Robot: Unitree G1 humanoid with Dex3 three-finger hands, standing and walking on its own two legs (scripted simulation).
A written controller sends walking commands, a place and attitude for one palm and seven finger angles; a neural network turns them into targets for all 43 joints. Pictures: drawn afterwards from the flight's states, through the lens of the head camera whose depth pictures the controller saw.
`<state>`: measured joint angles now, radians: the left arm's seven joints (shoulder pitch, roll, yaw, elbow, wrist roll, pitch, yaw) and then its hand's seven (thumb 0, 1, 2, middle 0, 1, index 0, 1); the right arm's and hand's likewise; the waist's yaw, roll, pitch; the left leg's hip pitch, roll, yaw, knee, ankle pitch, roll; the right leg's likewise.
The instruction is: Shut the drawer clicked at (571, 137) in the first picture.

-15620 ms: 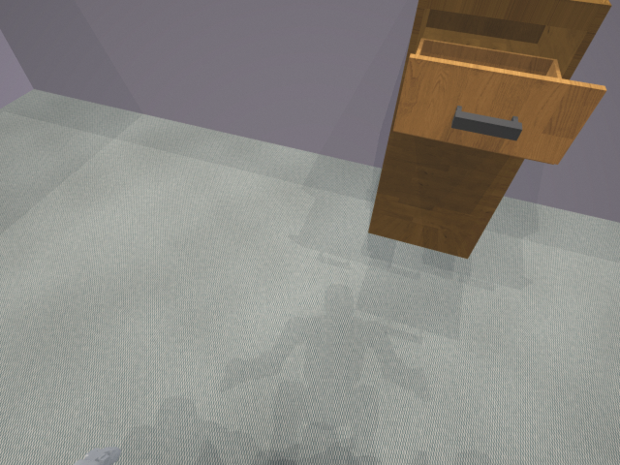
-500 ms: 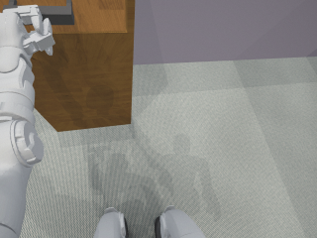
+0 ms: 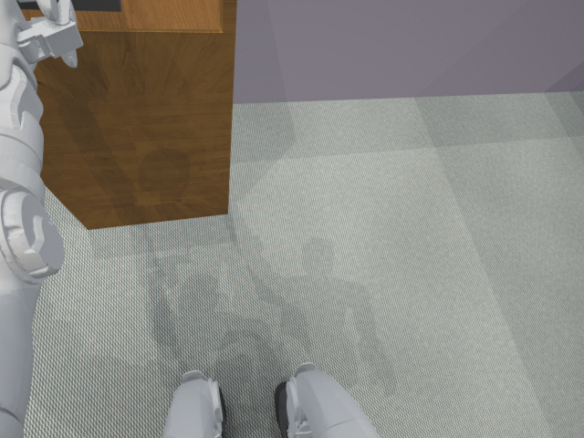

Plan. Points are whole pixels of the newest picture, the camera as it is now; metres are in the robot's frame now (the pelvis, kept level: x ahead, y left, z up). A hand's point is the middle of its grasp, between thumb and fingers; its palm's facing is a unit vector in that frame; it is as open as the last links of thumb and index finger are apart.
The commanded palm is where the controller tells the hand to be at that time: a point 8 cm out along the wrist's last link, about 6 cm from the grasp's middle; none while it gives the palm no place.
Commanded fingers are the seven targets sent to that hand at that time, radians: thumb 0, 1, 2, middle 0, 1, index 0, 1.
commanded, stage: pull the fist back off the drawer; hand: left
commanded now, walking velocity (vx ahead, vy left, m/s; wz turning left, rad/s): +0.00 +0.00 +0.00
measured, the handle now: out of the picture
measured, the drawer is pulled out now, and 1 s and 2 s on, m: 0.00 0.00 0.00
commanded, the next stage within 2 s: draw the hand back to the body in 0.48 s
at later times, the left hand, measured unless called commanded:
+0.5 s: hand (77, 42) +0.57 +0.17 +0.11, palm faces +0.07 -1.00 -0.01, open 3.2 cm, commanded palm +0.54 +0.20 +0.12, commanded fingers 0.00 0.90 0.90 -1.40 -1.60 -1.40 -1.60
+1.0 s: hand (16, 105) +0.45 +0.19 +0.16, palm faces +0.07 -1.00 -0.03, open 3.3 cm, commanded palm +0.41 +0.23 +0.17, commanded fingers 0.00 0.90 0.90 -1.40 -1.60 -1.40 -1.60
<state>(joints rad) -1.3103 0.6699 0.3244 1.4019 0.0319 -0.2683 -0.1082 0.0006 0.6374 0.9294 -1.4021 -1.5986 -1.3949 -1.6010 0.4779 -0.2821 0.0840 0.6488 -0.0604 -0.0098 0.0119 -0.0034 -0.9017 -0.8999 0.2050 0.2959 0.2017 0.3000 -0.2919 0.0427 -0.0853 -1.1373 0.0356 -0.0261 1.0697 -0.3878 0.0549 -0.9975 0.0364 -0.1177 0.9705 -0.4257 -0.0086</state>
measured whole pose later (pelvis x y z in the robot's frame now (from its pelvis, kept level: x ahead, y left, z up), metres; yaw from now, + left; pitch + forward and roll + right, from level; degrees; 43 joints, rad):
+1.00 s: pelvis +0.07 -0.01 +0.05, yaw +1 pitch +11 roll -2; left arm -0.31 0.32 0.27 0.47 -0.23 -0.20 -0.18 0.02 0.90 0.90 -1.40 -1.60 -1.39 -1.60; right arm 0.31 -0.26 0.01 0.57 0.05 0.05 0.00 0.00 -0.90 -0.90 0.20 0.30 0.20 0.30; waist -0.06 0.04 -0.13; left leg -0.55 0.02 0.03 0.75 -0.40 0.03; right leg -0.45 0.03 -0.05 0.68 -0.42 -0.02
